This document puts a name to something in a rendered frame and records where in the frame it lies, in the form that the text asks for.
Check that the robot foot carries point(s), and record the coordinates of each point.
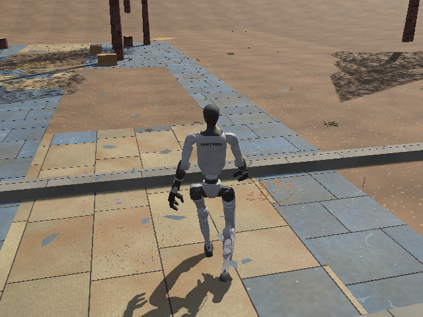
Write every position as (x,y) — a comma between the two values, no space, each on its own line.
(209,252)
(225,277)

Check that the left robot hand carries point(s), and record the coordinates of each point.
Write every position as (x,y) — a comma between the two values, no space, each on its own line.
(172,200)

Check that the right robot upper arm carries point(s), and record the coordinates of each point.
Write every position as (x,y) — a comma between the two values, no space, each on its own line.
(236,149)

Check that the right robot hand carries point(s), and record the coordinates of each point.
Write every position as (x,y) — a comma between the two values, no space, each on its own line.
(245,176)

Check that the right robot forearm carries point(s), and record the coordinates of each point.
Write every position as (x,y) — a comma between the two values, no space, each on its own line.
(244,168)

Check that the left robot upper arm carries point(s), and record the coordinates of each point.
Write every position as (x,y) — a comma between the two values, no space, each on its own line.
(187,150)

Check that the robot right foot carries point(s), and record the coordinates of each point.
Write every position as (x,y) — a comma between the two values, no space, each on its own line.
(225,277)

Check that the robot left foot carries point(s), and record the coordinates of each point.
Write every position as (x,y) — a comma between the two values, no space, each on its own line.
(209,252)

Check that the left robot forearm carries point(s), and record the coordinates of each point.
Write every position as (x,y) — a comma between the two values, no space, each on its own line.
(178,179)

